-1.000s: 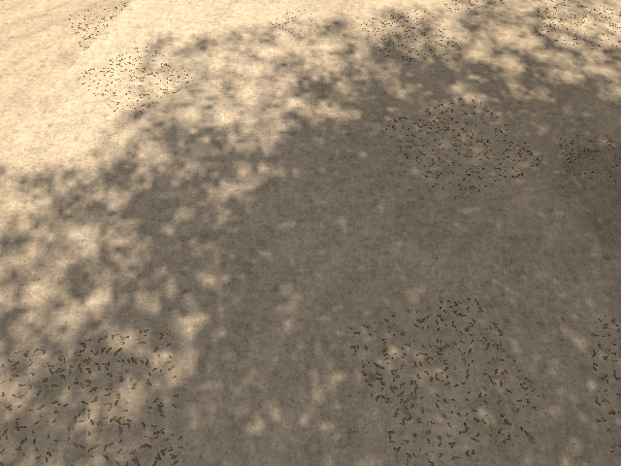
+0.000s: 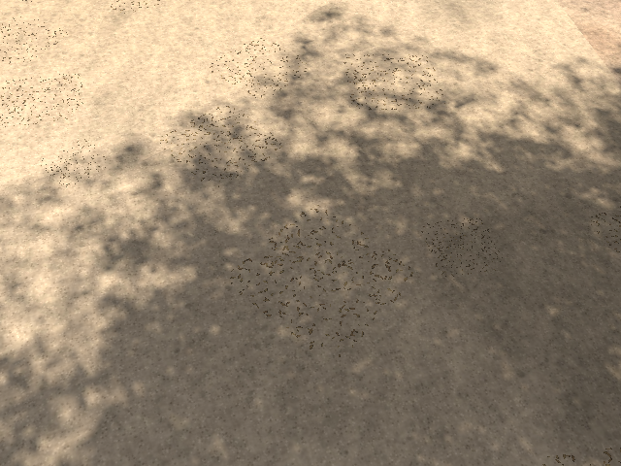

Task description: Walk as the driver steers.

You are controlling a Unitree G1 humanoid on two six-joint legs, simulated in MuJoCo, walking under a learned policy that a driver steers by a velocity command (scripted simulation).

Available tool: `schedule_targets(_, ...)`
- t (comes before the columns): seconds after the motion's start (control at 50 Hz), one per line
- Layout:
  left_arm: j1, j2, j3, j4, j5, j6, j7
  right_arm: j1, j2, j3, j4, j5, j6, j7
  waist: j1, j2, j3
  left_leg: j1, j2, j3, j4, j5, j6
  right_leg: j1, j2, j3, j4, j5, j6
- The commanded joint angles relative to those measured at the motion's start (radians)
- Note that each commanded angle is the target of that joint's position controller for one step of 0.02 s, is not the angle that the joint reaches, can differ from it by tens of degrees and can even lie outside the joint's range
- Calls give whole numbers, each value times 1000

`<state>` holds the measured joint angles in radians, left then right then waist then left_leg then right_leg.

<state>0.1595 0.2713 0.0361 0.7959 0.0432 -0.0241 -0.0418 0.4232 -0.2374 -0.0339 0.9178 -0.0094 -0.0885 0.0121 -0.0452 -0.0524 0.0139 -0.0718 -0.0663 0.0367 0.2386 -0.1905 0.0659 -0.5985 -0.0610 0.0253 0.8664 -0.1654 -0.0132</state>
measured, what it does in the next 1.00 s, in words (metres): walks ahead, turning left: right foot, then left foot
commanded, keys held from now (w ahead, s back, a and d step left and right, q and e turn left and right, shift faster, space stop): w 0.16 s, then w+q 0.82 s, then w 0.02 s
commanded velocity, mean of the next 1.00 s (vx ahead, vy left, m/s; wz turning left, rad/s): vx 0.50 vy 0.00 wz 0.34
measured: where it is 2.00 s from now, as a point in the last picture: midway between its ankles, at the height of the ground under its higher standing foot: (245, 376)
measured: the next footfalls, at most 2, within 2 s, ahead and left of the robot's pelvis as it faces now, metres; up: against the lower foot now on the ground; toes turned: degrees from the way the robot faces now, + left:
right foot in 0.20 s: +0.25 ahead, -0.12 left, +0.00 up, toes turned -3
left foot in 0.74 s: +0.51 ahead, +0.09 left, +0.00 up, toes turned +20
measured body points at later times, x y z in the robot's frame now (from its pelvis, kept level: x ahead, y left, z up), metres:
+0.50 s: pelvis +0.25 -0.05 +0.00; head +0.27 -0.06 +0.45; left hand +0.23 +0.21 -0.13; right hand +0.37 -0.30 -0.14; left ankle +0.33 +0.11 -0.67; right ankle +0.21 -0.12 -0.75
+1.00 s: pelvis +0.50 +0.05 +0.00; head +0.52 +0.07 +0.44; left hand +0.53 +0.34 -0.12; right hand +0.64 -0.20 -0.13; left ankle +0.47 +0.08 -0.75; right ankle +0.65 -0.10 -0.67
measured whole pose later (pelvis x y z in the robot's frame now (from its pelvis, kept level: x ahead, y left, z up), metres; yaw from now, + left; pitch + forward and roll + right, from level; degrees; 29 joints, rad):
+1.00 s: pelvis +0.50 +0.05 +0.00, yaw +25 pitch +1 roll +0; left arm 0.15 0.26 0.04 0.78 0.05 -0.03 -0.01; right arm 0.33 -0.27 -0.07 0.89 0.00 -0.04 0.01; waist -0.02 -0.03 0.05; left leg -0.14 -0.15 -0.04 0.33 -0.19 0.14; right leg -0.62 -0.14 0.04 1.01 -0.23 0.05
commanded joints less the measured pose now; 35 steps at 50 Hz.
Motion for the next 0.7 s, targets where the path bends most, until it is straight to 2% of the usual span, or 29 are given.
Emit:
schedule_targets(0.02,-114,17,-13,-89,-8,-16,-5,6,-132,-26,-37,2,-13,0,4,139,42,-27,233,-138,-106,294,122,7,-1,-59,-151,90,8)
schedule_targets(0.08,-171,30,-15,-106,-14,-20,1,48,-147,-30,-12,-2,-8,-2,-10,141,45,19,259,-133,-71,353,113,59,18,-80,-243,90,-12)
schedule_targets(0.12,-178,44,-12,-114,-14,-24,8,52,-155,-32,0,-6,-3,-6,-2,142,50,59,285,-141,-35,410,105,91,29,-83,-283,45,-37)
schedule_targets(0.14,-156,50,-8,-109,-12,-28,12,47,-161,-33,5,-7,1,-8,14,142,43,73,291,-137,5,478,97,135,43,-88,-310,13,-52)
schedule_targets(0.16,-93,59,-2,-88,-8,-33,18,39,-166,-34,10,-5,4,-11,46,134,15,81,283,-121,88,593,85,226,69,-97,-351,-6,-69)
schedule_targets(0.18,32,76,10,-44,2,-44,27,44,-156,-30,16,1,8,-11,100,94,-49,41,242,-91,252,648,67,406,87,-97,-421,18,-91)
schedule_targets(0.2,204,133,30,-3,20,-55,40,31,-130,-20,-4,7,7,-10,170,34,-160,-114,195,-62,480,468,45,656,-40,39,-437,-36,-133)
schedule_targets(0.22,302,243,57,3,37,-53,50,101,-16,7,-47,32,5,-7,161,-176,-290,-453,49,25,836,-102,-2,946,-349,455,-492,-116,-232)
schedule_targets(0.24,288,215,58,10,-6,-38,46,91,-120,-23,-26,6,16,-18,158,-109,-279,-551,26,-63,962,-329,11,858,-387,612,-588,-179,-260)
schedule_targets(0.26,187,149,40,-1,-18,-35,43,26,-133,-33,-34,-2,22,-15,113,-37,-118,-578,85,-104,979,-250,21,717,-333,456,-613,-229,-230)
schedule_targets(0.28,117,89,25,-9,-21,-42,38,-9,-107,-28,-36,1,23,-7,88,-22,-35,-553,120,-101,934,-176,19,590,-284,336,-662,-183,-200)
schedule_targets(0.3,87,58,17,-6,-20,-50,38,-18,-91,-29,-30,-2,32,-2,64,-34,8,-517,140,-95,895,-139,15,514,-238,239,-697,-122,-163)
schedule_targets(0.32,82,41,12,5,-23,-59,42,-6,-82,-29,-22,-16,45,5,42,-51,29,-481,152,-93,872,-116,5,459,-205,165,-719,-60,-139)
schedule_targets(0.34,89,40,12,13,-21,-68,44,3,-66,-28,-14,-21,57,12,32,-47,27,-460,149,-86,879,-89,-2,439,-192,116,-730,2,-133)
schedule_targets(0.4,131,61,22,39,-29,-90,46,-69,-52,-33,-42,-19,71,26,22,-14,38,-541,159,-80,868,1,-14,467,-186,14,-751,135,-136)
schedule_targets(0.5,194,48,20,79,-27,-89,51,-241,-31,-25,-105,-19,72,39,46,-8,73,-625,157,-39,679,163,-30,515,-157,-125,-745,264,-128)
schedule_targets(0.56,235,65,23,102,-27,-87,58,-351,-15,-10,-147,-22,70,50,74,-10,88,-585,143,28,517,215,-16,554,-167,-183,-733,345,-118)
schedule_targets(0.6,272,76,25,122,-25,-80,64,-402,-19,-7,-172,-25,70,54,89,-6,96,-578,130,62,449,188,7,621,-186,-207,-707,415,-114)
schedule_targets(0.62,283,82,27,130,-23,-76,67,-414,-23,-7,-181,-26,69,55,89,-7,95,-570,120,75,425,157,22,658,-195,-220,-682,472,-110)
schedule_targets(0.66,277,102,30,136,-20,-65,74,-398,-36,-13,-186,-28,70,51,69,-22,69,-502,74,111,393,68,59,712,-205,-254,-587,724,-100)
schedule_targets(0.7,265,134,39,138,-16,-49,79,-301,-63,-27,-164,-30,70,42,20,-49,-1,-371,4,139,378,-46,107,738,-211,-277,-391,969,-96)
